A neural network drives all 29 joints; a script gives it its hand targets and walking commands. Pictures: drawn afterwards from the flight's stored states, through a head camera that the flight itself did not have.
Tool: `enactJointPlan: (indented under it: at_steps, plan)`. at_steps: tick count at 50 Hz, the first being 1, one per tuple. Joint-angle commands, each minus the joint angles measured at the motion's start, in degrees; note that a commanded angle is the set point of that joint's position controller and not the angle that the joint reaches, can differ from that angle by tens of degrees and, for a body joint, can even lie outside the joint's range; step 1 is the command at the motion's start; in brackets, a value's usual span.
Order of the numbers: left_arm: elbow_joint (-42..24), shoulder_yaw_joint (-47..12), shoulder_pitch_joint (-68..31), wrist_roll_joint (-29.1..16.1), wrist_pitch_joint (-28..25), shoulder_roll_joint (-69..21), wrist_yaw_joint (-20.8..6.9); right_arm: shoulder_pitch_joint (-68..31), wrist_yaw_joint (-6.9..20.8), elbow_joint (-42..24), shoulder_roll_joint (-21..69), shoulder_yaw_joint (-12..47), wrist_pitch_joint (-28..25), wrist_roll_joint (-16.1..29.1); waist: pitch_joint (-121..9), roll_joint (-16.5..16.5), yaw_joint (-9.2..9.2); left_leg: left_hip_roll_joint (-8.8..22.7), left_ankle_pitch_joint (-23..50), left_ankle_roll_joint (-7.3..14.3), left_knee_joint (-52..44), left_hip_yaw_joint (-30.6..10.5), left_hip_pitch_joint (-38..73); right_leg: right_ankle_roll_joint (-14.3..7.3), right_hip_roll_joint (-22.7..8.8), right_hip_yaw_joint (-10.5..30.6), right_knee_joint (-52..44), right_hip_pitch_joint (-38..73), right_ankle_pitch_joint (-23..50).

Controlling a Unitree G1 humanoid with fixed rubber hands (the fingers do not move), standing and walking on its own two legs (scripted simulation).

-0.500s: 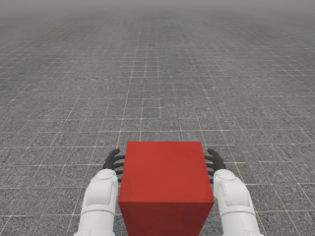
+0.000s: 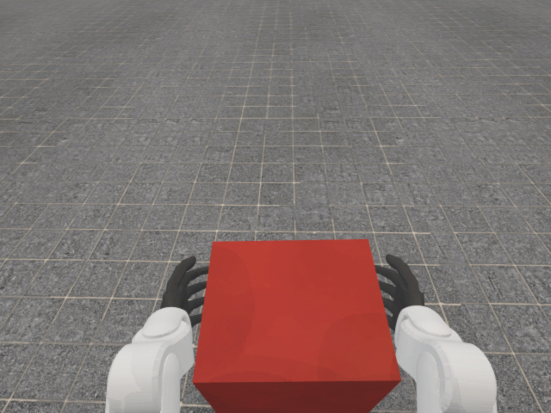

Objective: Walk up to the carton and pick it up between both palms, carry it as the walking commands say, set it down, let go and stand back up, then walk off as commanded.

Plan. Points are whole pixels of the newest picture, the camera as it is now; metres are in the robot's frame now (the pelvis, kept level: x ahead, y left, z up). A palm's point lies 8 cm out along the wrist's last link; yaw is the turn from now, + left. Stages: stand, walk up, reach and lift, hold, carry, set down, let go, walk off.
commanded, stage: carry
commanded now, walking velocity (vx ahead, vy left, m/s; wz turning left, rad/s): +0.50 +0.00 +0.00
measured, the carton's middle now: (290, 340) +0.24 -0.01 +0.02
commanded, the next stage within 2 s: none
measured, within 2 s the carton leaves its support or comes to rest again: neither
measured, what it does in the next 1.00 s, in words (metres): walks ahead: left foot, then right foot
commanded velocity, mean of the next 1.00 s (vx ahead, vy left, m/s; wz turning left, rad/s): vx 0.50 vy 0.00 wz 0.00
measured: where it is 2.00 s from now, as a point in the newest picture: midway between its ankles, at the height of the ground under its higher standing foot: (276, 200)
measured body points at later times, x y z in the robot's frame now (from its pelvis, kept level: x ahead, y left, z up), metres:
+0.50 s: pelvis +0.32 +0.04 +0.01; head +0.31 +0.06 +0.46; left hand +0.58 +0.16 +0.08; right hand +0.55 -0.13 +0.09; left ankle +0.29 +0.10 -0.74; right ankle +0.36 -0.11 -0.68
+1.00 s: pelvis +0.68 -0.02 +0.01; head +0.70 -0.03 +0.46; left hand +0.92 +0.14 +0.08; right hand +0.95 -0.15 +0.08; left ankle +0.71 +0.12 -0.68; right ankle +0.65 -0.11 -0.74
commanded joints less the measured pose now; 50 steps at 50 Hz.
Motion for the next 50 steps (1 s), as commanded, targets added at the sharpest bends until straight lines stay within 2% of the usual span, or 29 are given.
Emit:
enactJointPlan:
  at_steps: [1, 5, 8, 10, 11, 12, 13, 14, 15, 16, 17, 19, 22, 25, 28, 32, 35, 36, 37, 38, 39, 40, 41, 42, 43, 44, 47, 48, 50]
  plan:
    - [-10.74, -32.65, -23.42, -15.27, 0.28, -44.9, -4.95, -22.13, 4.99, -6.57, 47.68, 34.33, -1.31, 14.0, -4.53, -5.99, 1.65, 2.2, 4.71, -0.8, -5.07, 0.26, -20.13, -6.57, -16.74, 17.44, -8.94, 24.45, 28.49]
    - [-12.47, -33.9, -20.11, -16.67, 0.73, -43.31, -5.37, -17.13, 3.51, -8.01, 45.61, 33.4, -1.74, 11.09, -1.51, -7.59, 2.07, -0.21, 13.83, -0.16, -19.81, 5.52, -9.22, -5.1, -12.6, 7.75, -10.55, 18.18, 30.89]
    - [-13.07, -34.25, -18.81, -16.87, 1.2, -42.02, -5.55, -15.82, 3.14, -9.85, 43.75, 33.69, -1.54, 10.29, -0.77, -9.6, 1.78, -2.53, 18.95, 1.5, -25.04, 8.87, 0.43, -3.9, -12.24, 4.7, -9.56, 15.03, 35.41]
    - [-13.26, -34.41, -18.45, -16.68, 1.57, -40.69, -5.58, -15.52, 3.17, -10.03, 42.87, 33.76, -1.29, 10.34, -2.72, -9.61, 0.73, -3.61, 18.67, 3.34, -27.37, 11.51, 10.7, -2.54, -11.74, 1.21, -2.58, 12.7, 40.78]
    - [-13.66, -34.63, -18.91, -16.57, 1.79, -39.79, -5.6, -14.72, 3.25, -9.39, 42.45, 33.63, -1.15, 10.48, -5.32, -8.27, -0.58, -4.18, 15.98, 4.48, -28.56, 11.94, 19.92, -1.32, -9.94, -1.46, 5.56, 9.33, 41.18]
    - [-13.97, -34.84, -20.18, -16.36, 1.94, -38.42, -5.61, -14.24, 3.46, -8.74, 41.94, 33.7, -1.08, 10.96, -9.31, -6.46, -2.38, -1.07, 12.01, 6.3, -27.6, 5.68, 32.48, -0.06, -8.05, -1.85, 16.42, 0.3, 35.0]
    - [-14.4, -34.61, -19.53, -15.91, 2.36, -37.77, -5.49, -13.88, 3.66, -7.1, 40.12, 32.84, -0.83, 10.85, -11.85, 9.15, -3.06, 16.28, -0.9, 13.31, -37.18, -24.59, 40.02, 2.75, -0.98, -1.76, 35.89, -15.68, 12.36]
    - [-12.88, -34.72, -19.59, -16.07, 2.34, -38.51, -5.69, -16.08, 3.86, -7.45, 40.87, 33.53, -0.99, 12.1, -12.52, 15.35, -1.9, 22.83, 1.56, 18.12, -44.95, -39.54, 41.24, 2.21, 3.61, 4.02, 49.2, -26.38, -10.16]
    - [-11.32, -34.87, -20.31, -16.36, 2.01, -40.27, -5.61, -18.24, 4.2, -8.36, 42.16, 33.8, -1.05, 12.98, -12.0, 9.17, -1.55, 22.2, 7.4, 17.22, -43.42, -33.79, 38.14, 1.02, -0.66, 9.72, 54.24, -27.56, -8.78]
    - [-9.81, -34.79, -19.95, -16.37, 1.69, -42.75, -5.89, -19.26, 4.71, -8.32, 44.04, 33.99, -1.42, 13.18, -10.96, 3.41, -1.27, 20.81, 11.69, 15.57, -42.91, -29.18, 34.0, 0.76, -2.89, 11.39, 53.27, -26.68, -5.93]
    - [-9.04, -34.54, -19.7, -15.8, 0.92, -45.31, -6.11, -21.36, 5.52, -8.71, 46.35, 34.95, -1.89, 14.14, -9.62, -0.14, -0.56, 19.32, 11.89, 13.1, -44.13, -24.15, 29.55, 0.98, -4.82, 11.5, 49.37, -25.34, -2.87]
    - [-7.62, -33.74, -17.77, -14.24, -0.33, -48.33, -6.45, -20.95, 6.84, -7.98, 48.88, 36.32, -2.47, 14.98, -7.69, 1.12, 0.24, 16.87, 7.83, 9.53, -47.15, -16.2, 24.72, 1.21, -6.39, 9.69, 41.37, -22.3, 0.59]
    - [-7.63, -34.03, -16.91, -12.77, -1.48, -48.64, -5.91, -19.85, 8.07, -7.6, 47.94, 36.93, -2.94, 15.65, -4.58, 5.33, 0.39, 15.94, 7.11, 8.68, -51.14, -9.91, 22.61, 1.89, -5.9, 6.07, 30.81, -22.04, 4.99]
    - [-8.9, -34.72, -17.01, -12.1, -1.41, -47.22, -5.31, -19.04, 8.5, -8.18, 45.91, 36.39, -2.79, 15.31, -1.48, 7.76, 0.27, 12.83, 12.04, 7.6, -51.27, -3.13, 24.35, 2.75, -4.95, 2.69, 20.52, -23.04, 11.78]
    - [-9.77, -35.39, -17.55, -12.59, -0.48, -45.43, -5.07, -16.59, 8.06, -7.88, 43.55, 34.88, -2.17, 13.95, 1.43, 9.16, -0.24, 11.81, 20.71, 7.69, -50.51, 0.08, 27.62, 2.87, -3.87, -0.28, 14.73, -23.84, 15.53]
    - [-10.69, -35.82, -18.83, -13.92, 0.73, -43.93, -5.51, -16.05, 7.19, -8.55, 42.04, 34.43, -1.41, 13.12, 4.45, 9.07, -0.97, 12.61, 31.06, 8.0, -48.07, 1.5, 32.73, 2.15, -3.07, -2.42, 9.42, -24.81, 15.96]
    - [-11.15, -35.67, -19.44, -14.43, 1.4, -42.94, -5.79, -17.91, 6.83, -10.0, 42.01, 35.09, -0.88, 13.27, 2.15, 9.4, -0.52, 11.91, 47.97, 6.15, -39.82, 5.86, 31.86, 1.21, 0.05, -5.99, 5.9, -13.96, 13.3]
    - [-10.57, -35.33, -18.2, -14.64, 1.6, -42.67, -5.81, -18.59, 6.73, -10.56, 42.01, 35.2, -0.66, 13.36, -0.73, 7.94, 0.46, 10.28, 52.88, 5.17, -31.63, 8.21, 29.96, 0.97, 2.31, -8.3, 3.69, -5.66, 12.5]
    - [-9.97, -34.95, -16.45, -14.98, 1.66, -42.58, -5.81, -19.02, 6.55, -10.86, 41.87, 35.21, -0.48, 13.44, -5.61, 5.99, 1.71, 8.47, 51.64, 3.79, -20.79, 9.23, 23.79, 0.17, 2.14, -7.46, 3.88, 7.24, 9.85]
    - [-10.25, -34.79, -15.49, -15.13, 1.48, -42.59, -5.78, -20.18, 6.48, -11.37, 41.11, 35.49, -0.29, 13.94, -11.94, 1.49, 3.52, 7.62, 39.21, 2.61, -6.79, 8.35, 12.55, -2.36, -6.75, 3.94, 4.58, 21.53, 7.09]
    - [-9.25, -34.47, -17.43, -15.64, 1.35, -41.37, -5.72, -19.38, 6.65, -11.05, 40.7, 35.8, 0.18, 13.79, -15.85, -16.46, 2.18, -1.54, 9.03, 0.14, 12.28, 5.94, -5.13, -10.85, -24.05, 35.27, -3.72, 30.63, 4.33]
    - [-8.95, -35.03, -17.41, -16.3, 0.8, -43.33, -6.09, -21.11, 7.03, -11.3, 42.03, 36.82, -0.19, 13.86, -13.58, -15.11, 1.65, -2.27, -4.83, 0.98, 21.38, -1.81, -12.77, -13.33, -24.38, 37.91, -7.01, 28.41, 15.18]
    - [-10.26, -35.68, -18.63, -16.46, 0.25, -45.89, -6.45, -21.03, 7.43, -10.86, 45.19, 37.4, -0.62, 14.57, -12.58, -9.41, 1.64, 0.6, -2.76, 1.44, 24.33, -5.19, -14.55, -12.22, -22.92, 31.8, -5.59, 26.21, 23.78]
    - [-11.11, -36.24, -19.13, -16.49, -0.31, -48.21, -6.75, -20.24, 7.86, -9.67, 47.76, 37.65, -1.06, 15.09, -12.53, -4.37, 1.47, 3.28, 1.27, 1.12, 20.46, -6.47, -13.21, -10.08, -21.53, 26.13, -5.62, 23.72, 26.48]
    - [-10.72, -36.2, -19.61, -16.35, -0.74, -49.8, -7.13, -19.5, 8.32, -7.88, 49.6, 37.16, -1.61, 14.99, -11.59, -3.22, 1.37, 5.07, 3.62, 0.47, 15.03, -6.32, -11.76, -7.74, -19.65, 21.8, -6.76, 21.03, 22.08]
    - [-11.12, -36.94, -20.74, -16.56, -1.39, -51.47, -7.6, -19.78, 8.71, -7.63, 51.03, 36.96, -2.49, 14.66, -10.61, -3.98, 1.35, 5.45, 4.78, 0.05, 10.0, -5.13, -9.57, -6.01, -17.94, 17.77, -8.34, 17.77, 17.9]
    - [-11.36, -37.67, -20.86, -17.21, -2.16, -50.67, -8.75, -18.6, 8.21, -7.09, 51.1, 36.29, -4.09, 12.35, -6.41, -5.98, 1.61, 5.03, 6.18, -0.3, -1.94, -1.16, -8.15, -6.8, -17.82, 12.37, -13.54, 12.58, 12.85]
    - [-11.39, -37.79, -20.36, -17.35, -2.21, -49.7, -8.97, -17.97, 7.99, -7.2, 50.48, 36.35, -4.33, 11.85, -5.37, -6.4, 1.64, 4.84, 7.85, -0.45, -5.82, -0.18, -8.71, -7.05, -17.61, 11.02, -14.63, 12.67, 12.74]
    - [-11.74, -37.86, -19.05, -17.48, -2.19, -47.97, -9.15, -16.56, 7.62, -7.69, 49.3, 36.64, -4.41, 11.37, -3.44, -7.05, 1.62, 4.17, 13.84, -0.35, -13.64, 1.68, -8.37, -5.9, -15.41, 6.74, -14.68, 13.49, 15.47]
